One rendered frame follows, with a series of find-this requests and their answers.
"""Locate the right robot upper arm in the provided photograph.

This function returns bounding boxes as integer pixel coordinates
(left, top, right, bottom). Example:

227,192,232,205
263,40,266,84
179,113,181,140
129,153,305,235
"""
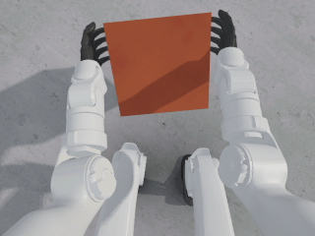
218,143,315,236

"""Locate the carton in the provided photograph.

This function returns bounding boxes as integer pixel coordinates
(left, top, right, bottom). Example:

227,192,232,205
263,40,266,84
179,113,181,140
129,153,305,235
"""
103,12,212,117

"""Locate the right robot shin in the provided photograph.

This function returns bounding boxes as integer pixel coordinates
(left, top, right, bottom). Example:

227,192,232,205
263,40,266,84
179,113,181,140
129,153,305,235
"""
187,147,220,197

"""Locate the right robot hand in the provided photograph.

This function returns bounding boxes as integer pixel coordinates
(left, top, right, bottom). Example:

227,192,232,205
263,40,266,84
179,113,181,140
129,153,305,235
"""
210,9,237,56

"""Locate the left robot shin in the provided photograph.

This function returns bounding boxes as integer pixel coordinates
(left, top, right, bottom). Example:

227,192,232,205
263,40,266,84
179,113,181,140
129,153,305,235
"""
111,143,141,166

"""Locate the left robot forearm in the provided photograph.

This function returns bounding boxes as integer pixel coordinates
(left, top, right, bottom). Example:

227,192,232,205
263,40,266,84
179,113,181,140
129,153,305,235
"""
50,59,107,193

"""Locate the left robot hand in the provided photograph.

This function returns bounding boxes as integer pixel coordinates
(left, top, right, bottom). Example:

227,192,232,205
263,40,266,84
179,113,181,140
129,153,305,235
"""
80,22,110,67

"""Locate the robot shin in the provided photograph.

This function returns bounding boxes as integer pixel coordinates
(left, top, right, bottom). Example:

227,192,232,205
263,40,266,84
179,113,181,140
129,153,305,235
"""
111,143,141,166
187,147,220,197

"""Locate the right robot forearm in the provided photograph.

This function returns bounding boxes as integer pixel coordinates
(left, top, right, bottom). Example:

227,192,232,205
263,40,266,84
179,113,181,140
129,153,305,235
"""
213,46,281,151

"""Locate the left robot upper arm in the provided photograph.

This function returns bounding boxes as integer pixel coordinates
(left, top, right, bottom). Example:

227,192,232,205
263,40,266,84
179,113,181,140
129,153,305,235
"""
2,154,117,236

